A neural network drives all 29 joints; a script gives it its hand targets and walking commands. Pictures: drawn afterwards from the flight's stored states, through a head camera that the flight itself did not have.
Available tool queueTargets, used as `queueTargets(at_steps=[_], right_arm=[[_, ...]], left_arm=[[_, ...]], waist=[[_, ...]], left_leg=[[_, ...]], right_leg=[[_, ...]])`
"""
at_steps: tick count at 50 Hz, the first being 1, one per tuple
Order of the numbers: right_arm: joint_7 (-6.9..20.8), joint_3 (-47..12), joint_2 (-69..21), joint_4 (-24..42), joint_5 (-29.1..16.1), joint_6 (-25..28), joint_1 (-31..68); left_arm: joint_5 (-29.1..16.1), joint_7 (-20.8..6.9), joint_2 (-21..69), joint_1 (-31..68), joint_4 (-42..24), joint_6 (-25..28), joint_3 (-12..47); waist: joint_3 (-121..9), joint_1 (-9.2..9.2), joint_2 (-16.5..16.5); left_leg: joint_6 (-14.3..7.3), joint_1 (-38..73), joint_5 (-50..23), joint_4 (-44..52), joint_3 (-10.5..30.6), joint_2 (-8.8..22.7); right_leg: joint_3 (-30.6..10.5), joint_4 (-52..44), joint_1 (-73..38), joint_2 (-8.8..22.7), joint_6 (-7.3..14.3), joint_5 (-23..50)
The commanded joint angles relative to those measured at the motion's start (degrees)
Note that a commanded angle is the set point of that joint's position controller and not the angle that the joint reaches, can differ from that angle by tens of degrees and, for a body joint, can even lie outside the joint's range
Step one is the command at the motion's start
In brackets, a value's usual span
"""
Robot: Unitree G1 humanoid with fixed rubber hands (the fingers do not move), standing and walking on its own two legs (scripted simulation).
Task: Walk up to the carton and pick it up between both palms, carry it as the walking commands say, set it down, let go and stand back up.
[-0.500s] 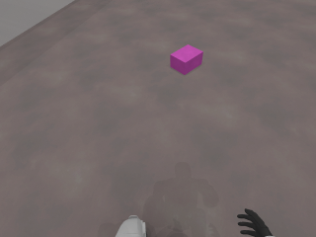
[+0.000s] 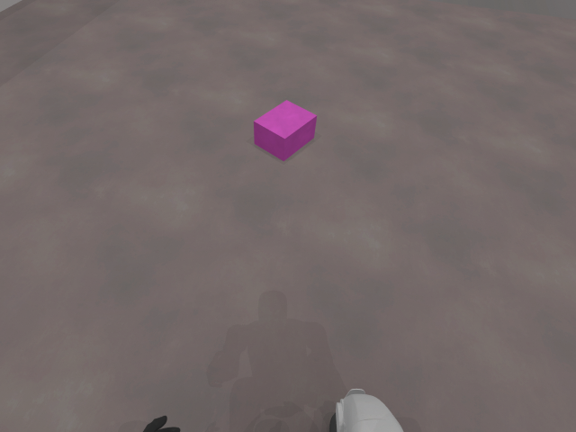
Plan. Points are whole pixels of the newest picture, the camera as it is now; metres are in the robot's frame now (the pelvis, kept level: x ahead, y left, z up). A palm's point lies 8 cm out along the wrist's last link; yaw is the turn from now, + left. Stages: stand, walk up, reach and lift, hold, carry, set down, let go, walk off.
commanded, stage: walk up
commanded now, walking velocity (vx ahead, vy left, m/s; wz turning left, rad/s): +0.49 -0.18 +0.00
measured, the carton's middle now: (285, 129) +1.64 -0.14 -0.71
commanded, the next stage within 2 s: none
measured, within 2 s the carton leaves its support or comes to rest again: neither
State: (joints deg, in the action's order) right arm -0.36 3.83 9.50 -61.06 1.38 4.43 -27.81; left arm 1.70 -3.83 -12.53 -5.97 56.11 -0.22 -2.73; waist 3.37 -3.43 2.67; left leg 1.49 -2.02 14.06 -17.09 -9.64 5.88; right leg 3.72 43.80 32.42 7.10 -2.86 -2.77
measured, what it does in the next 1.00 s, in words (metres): walks ahead: right foot, then left foot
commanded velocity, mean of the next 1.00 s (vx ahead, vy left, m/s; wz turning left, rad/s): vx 0.50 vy -0.04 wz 0.00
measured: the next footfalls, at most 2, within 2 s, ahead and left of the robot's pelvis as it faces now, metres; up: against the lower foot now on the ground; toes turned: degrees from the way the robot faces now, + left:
right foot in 0.16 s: +0.23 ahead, -0.18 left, +0.00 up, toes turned -10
left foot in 0.66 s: +0.48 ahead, +0.09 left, +0.00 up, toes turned +11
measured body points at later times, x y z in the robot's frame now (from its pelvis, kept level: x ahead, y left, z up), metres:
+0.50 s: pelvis +0.24 -0.06 +0.00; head +0.26 -0.08 +0.45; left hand +0.16 +0.18 -0.13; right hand +0.38 -0.30 -0.14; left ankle +0.36 +0.11 -0.68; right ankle +0.19 -0.18 -0.75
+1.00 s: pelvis +0.49 -0.02 +0.00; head +0.51 +0.01 +0.45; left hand +0.60 +0.20 -0.16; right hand +0.40 -0.27 -0.12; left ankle +0.44 +0.09 -0.75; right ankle +0.60 -0.21 -0.68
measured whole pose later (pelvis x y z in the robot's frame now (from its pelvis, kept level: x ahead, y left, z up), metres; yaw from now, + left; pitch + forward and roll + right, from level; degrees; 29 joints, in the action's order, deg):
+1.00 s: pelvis +0.49 -0.02 +0.00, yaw +0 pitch +0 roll -2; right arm -0.4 4.0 9.9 -60.8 1.3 4.6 -27.1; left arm 1.9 -3.5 -12.5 -7.1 56.0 -0.2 -3.1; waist 3.3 -3.0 2.3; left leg 0.8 -3.3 13.8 -17.8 -10.0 6.0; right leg 3.6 48.8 34.4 7.1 -2.7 -2.2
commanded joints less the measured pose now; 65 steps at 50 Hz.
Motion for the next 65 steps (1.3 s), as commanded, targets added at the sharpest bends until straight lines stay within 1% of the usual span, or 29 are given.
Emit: queueTargets(at_steps=[1,4,5,7,8,9,10,12,15,22,26,30,32,33,34,35,36,37,40,44,50,55,57,59,60,61,62,63,65], right_arm=[[-0.3,1.9,9.7,2.8,0.0,0.6,0.1],[-0.4,1.9,10.7,2.2,0.0,0.4,-0.3],[-0.2,1.3,9.9,1.4,0.0,0.1,-0.6],[0.2,0.3,8.8,0.5,0.6,-0.4,-1.8],[0.3,-0.1,7.5,2.0,1.2,-0.2,-1.2],[0.3,-2.0,2.7,4.5,-0.1,0.4,-1.9],[0.1,-1.1,5.2,4.2,0.3,0.2,2.2],[0.3,0.6,6.3,3.2,0.3,-0.1,5.9],[1.6,0.6,4.2,3.1,0.3,-2.4,4.2],[3.6,-0.1,4.3,9.6,0.7,-4.6,19.7],[4.2,-1.1,4.0,11.5,-0.1,-3.6,27.9],[3.4,-1.3,4.7,10.9,0.0,-2.4,27.9],[2.5,0.0,6.7,7.6,0.6,-1.1,17.4],[1.8,1.5,9.9,4.7,1.3,-0.5,8.3],[0.6,3.6,18.5,3.4,2.1,-0.4,-0.4],[-0.1,4.6,22.5,3.3,0.2,-1.1,-3.1],[-0.2,3.5,18.9,3.9,-0.1,-1.1,1.1],[-0.1,2.5,14.3,4.5,-0.2,-0.8,5.9],[0.2,0.5,6.9,4.8,-0.2,0.4,10.2],[0.2,1.0,8.0,3.6,-0.4,1.1,5.1],[-0.3,1.7,8.5,2.8,0.0,0.9,0.5],[-0.4,2.1,10.4,2.5,-0.1,0.7,-0.3],[-0.1,1.4,9.6,1.2,0.1,0.3,-0.8],[0.2,0.6,9.2,0.4,0.8,-0.3,-1.5],[0.3,0.1,8.0,2.0,1.4,-0.2,-1.2],[0.4,-2.0,2.5,4.3,0.0,0.4,-2.7],[0.1,-0.9,5.1,3.6,0.5,0.0,1.0],[0.0,0.3,7.1,2.9,0.7,-0.4,2.7],[0.8,0.4,5.2,1.6,0.2,-0.6,3.9]], left_arm=[[-0.4,-0.6,-0.8,4.7,-4.2,0.6,0.3],[-0.2,-0.4,-1.9,5.5,-5.0,1.5,-0.1],[0.1,0.1,-1.9,3.8,-4.7,2.4,0.1],[0.2,1.5,-5.2,-7.5,-0.4,3.9,-1.6],[0.8,2.3,-10.0,-17.2,2.7,4.8,-3.5],[1.1,3.1,-15.9,-23.5,3.4,5.1,-4.9],[0.1,3.1,-15.4,-22.1,3.6,4.5,-3.9],[0.6,3.1,-9.8,-14.5,1.9,5.2,-2.3],[-0.3,3.4,-4.8,-10.8,1.8,6.5,-1.2],[-0.3,3.7,-5.3,-18.9,2.4,6.4,-1.4],[-0.6,3.6,-5.4,-20.0,3.2,5.8,-1.0],[-0.8,4.1,-7.5,-22.9,4.5,5.3,-1.4],[-1.7,4.3,-7.8,-21.8,5.3,4.8,-1.5],[-1.5,4.3,-5.8,-22.3,5.3,4.5,-0.8],[-2.0,4.2,-2.0,-23.9,4.0,4.3,-0.1],[-1.6,3.9,-3.5,-22.7,3.3,4.1,-1.3],[-1.0,3.7,-3.7,-20.2,4.4,3.7,-1.4],[-0.7,3.4,-2.4,-18.5,4.8,3.7,-1.2],[0.5,2.5,0.3,-18.0,5.2,2.4,-1.2],[0.5,1.4,0.1,-10.1,1.9,0.4,-0.8],[-0.1,-0.5,0.1,1.5,-3.7,0.2,0.2],[-0.1,-0.8,-1.4,6.6,-6.2,1.0,-0.1],[0.2,-0.1,-1.8,4.3,-5.5,2.3,-0.1],[0.3,1.3,-5.5,-7.6,-1.1,3.6,-1.9],[0.8,2.1,-10.1,-17.6,1.9,4.5,-3.7],[1.3,2.9,-16.3,-23.6,2.7,5.0,-5.1],[0.5,3.0,-16.1,-22.7,2.4,4.6,-4.1],[0.6,3.1,-14.3,-19.3,1.2,4.4,-3.4],[0.2,3.3,-6.7,-11.5,1.1,5.3,-1.9]], waist=[[5.7,0.82,-12.3],[4.9,1.02,-13.3],[2.3,1.42,-16.2],[-6.5,5.6,-5.7],[-13.5,9.54,5.7],[-18.2,11.02,22.5],[-17.2,9.17,13.4],[-6.3,5.76,-0.7],[-2.3,2.52,5.1],[3.3,5.67,5.9],[4.4,5.03,10.0],[3.5,5.06,5.4],[-2.5,1.85,0.9],[-9.0,-1.06,-4.3],[-14.5,-2.76,-19.3],[-16.5,-2.04,-17.5],[-12.2,0.36,-10.5],[-7.8,1.8,-8.8],[-2.6,4.3,-12.4],[-0.1,3.79,-11.8],[4.7,1.39,-11.7],[5.4,0.68,-12.8],[2.0,1.55,-16.6],[-7.6,5.82,-5.0],[-14.7,9.67,5.4],[-18.7,10.78,23.2],[-17.2,9.17,11.1],[-12.2,7.24,2.4],[-3.7,3.55,1.7]], left_leg=[[-6.2,-4.3,-6.2,10.6,6.6,12.9],[-6.2,-3.3,-9.6,8.3,5.1,13.7],[-5.9,-3.3,-8.4,4.7,2.3,10.7],[-4.9,-10.3,-12.3,-15.4,-0.1,6.0],[-4.1,-19.7,-2.6,-32.8,1.1,3.0],[-2.1,-35.5,18.3,-50.2,3.7,-4.7],[-3.1,-38.1,17.0,-57.1,10.4,-0.7],[-2.4,-37.4,5.8,-55.8,11.9,4.0],[-1.0,-30.3,-0.5,-49.6,9.2,4.2],[1.6,-37.2,-10.9,-36.2,6.8,3.4],[1.6,-27.1,-11.4,-21.8,2.9,0.8],[0.6,-23.6,-5.7,-16.3,1.0,0.0],[-0.7,-10.7,-4.2,-11.3,-1.3,-1.4],[-2.7,3.9,-2.2,-12.5,2.7,0.7],[-5.8,16.8,1.9,-3.7,29.9,19.5],[-7.4,17.8,1.3,4.3,47.6,28.6],[-7.2,10.8,0.9,3.1,40.6,25.9],[-6.5,4.2,-3.0,3.1,31.9,21.5],[-4.3,-6.2,-12.2,3.7,14.9,13.2],[-5.5,-6.2,-18.2,5.1,9.8,13.0],[-6.0,-4.0,-9.2,9.9,6.6,12.2],[-6.4,-1.0,-11.5,9.5,4.4,13.9],[-6.2,-2.6,-10.3,4.4,0.6,10.2],[-5.3,-8.3,-17.1,-17.2,-0.9,6.5],[-4.4,-18.0,-6.0,-33.7,1.1,3.9],[-2.1,-34.9,17.2,-51.3,3.9,-4.5],[-3.0,-37.5,15.9,-58.2,11.0,-0.8],[-2.7,-37.2,10.4,-59.0,13.1,1.0],[-1.7,-31.5,2.9,-52.9,10.5,4.8]], right_leg=[[0.8,-7.4,-1.4,0.5,0.1,-0.3],[2.4,-11.9,-5.9,-0.2,1.1,-4.2],[4.5,-13.2,-9.8,-1.4,1.9,-6.3],[6.6,-16.8,-29.3,-2.6,4.6,-6.9],[-3.8,-18.1,-40.2,4.6,5.8,-13.8],[-30.7,-28.6,-49.4,20.2,10.6,-18.6],[-32.6,-31.3,-46.1,21.4,11.9,-23.0],[-24.4,-31.3,-33.6,18.8,10.4,-11.9],[-9.2,-31.2,-24.4,12.1,6.6,1.1],[-5.1,-36.2,-25.6,11.5,7.5,-2.8],[2.8,-39.2,-22.5,6.0,7.6,-9.3],[0.8,-33.9,-28.6,9.0,8.3,-0.5],[3.5,-19.4,-29.0,5.9,7.1,7.9],[4.2,-5.1,-20.5,3.0,5.8,5.7],[5.8,14.5,-3.1,-5.1,3.0,-22.4],[-4.3,26.3,5.3,-6.1,3.1,-28.6],[-8.1,29.7,6.3,-1.9,3.7,-23.5],[-7.7,28.8,5.3,0.0,4.1,-17.9],[-4.7,23.9,-1.5,0.7,2.8,-9.8],[-1.9,17.0,2.4,0.6,0.9,-3.1],[0.2,-0.9,3.3,0.6,-0.2,2.9],[2.0,-9.5,-1.7,0.3,1.0,-1.1],[5.5,-11.6,-9.5,-1.7,2.5,-5.8],[7.3,-15.4,-28.7,-3.0,5.2,-7.1],[-2.2,-16.3,-40.3,3.9,6.0,-12.7],[-31.0,-28.2,-49.5,20.6,10.5,-18.1],[-35.2,-31.4,-45.4,23.2,11.2,-22.3],[-34.0,-30.9,-39.0,22.5,10.4,-18.0],[-16.5,-31.1,-26.7,15.2,8.1,-5.9]])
